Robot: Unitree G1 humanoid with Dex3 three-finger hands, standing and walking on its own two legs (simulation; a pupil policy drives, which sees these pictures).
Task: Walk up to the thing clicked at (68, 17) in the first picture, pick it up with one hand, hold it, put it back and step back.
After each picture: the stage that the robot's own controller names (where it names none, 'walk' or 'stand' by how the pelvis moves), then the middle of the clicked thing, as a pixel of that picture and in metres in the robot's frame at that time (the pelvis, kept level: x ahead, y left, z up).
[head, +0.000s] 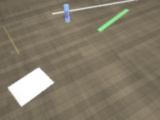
stand; (66, 13) +1.95 +0.27 -0.66
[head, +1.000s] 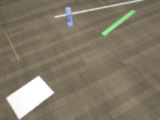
walk; (69, 16) +1.81 +0.33 -0.65
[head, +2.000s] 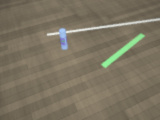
walk; (63, 39) +1.28 +0.32 -0.63
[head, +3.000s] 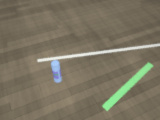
walk; (56, 72) +0.84 +0.26 -0.63
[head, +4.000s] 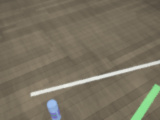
walk; (54, 111) +0.52 +0.23 -0.64
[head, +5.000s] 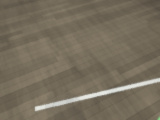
stand; out of the picture +0.38 +0.20 -0.65
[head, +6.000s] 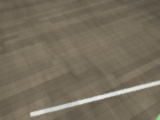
stand; out of the picture +0.35 +0.22 -0.66
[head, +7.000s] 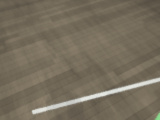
stand; out of the picture +0.36 +0.22 -0.66
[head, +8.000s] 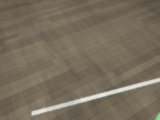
stand; out of the picture +0.35 +0.22 -0.66
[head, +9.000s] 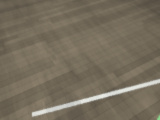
stand; out of the picture +0.35 +0.22 -0.66
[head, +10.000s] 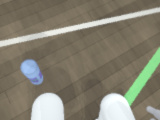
go down; (33, 73) +0.42 +0.23 -0.36
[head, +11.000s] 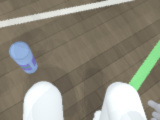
go down; (25, 60) +0.43 +0.26 -0.27
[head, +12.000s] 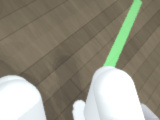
close in; out of the picture +0.41 +0.30 -0.17
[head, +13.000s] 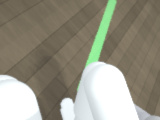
close; out of the picture +0.41 +0.31 -0.15
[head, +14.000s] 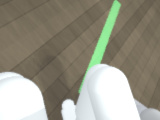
lift; out of the picture +0.38 +0.31 -0.16
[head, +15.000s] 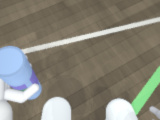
lift; (22, 79) +0.33 +0.21 +0.01
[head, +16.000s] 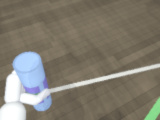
hold; (36, 86) +0.32 +0.18 +0.03
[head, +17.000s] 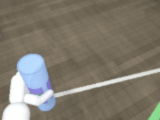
hold; (40, 86) +0.32 +0.17 +0.04
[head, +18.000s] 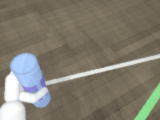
crouch; (34, 84) +0.34 +0.19 -0.01
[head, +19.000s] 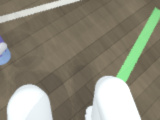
lower; out of the picture +0.46 +0.26 -0.07
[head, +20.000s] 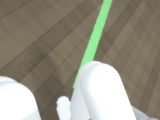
lower; out of the picture +0.42 +0.32 -0.16
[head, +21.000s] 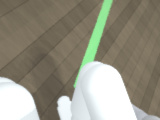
lower; out of the picture +0.42 +0.33 -0.16
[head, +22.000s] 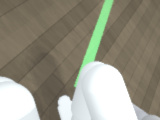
lower; out of the picture +0.42 +0.33 -0.16
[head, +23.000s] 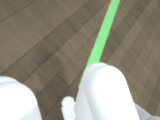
lower; out of the picture +0.40 +0.33 -0.16
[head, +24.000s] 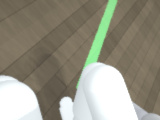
open; out of the picture +0.41 +0.31 -0.16
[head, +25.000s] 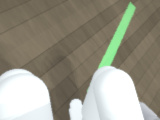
stand; out of the picture +0.40 +0.30 -0.17
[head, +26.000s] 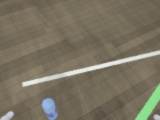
stand; (50, 109) +0.39 +0.21 -0.52
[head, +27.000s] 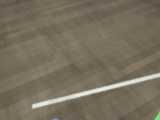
stand; out of the picture +0.38 +0.21 -0.60
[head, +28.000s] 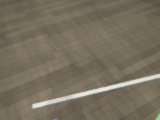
stand; out of the picture +0.38 +0.21 -0.60
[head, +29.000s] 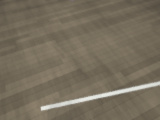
stand; out of the picture +0.40 +0.18 -0.65
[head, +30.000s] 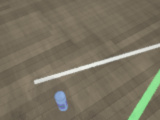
walk; (61, 101) +0.46 +0.17 -0.63
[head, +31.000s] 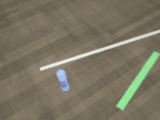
walk; (63, 80) +0.70 +0.24 -0.64
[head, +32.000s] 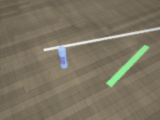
stand; (63, 57) +1.03 +0.24 -0.63
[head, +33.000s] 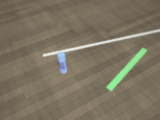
stand; (62, 63) +1.01 +0.24 -0.65
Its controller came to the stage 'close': yes
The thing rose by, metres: 0.67
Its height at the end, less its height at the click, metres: +0.00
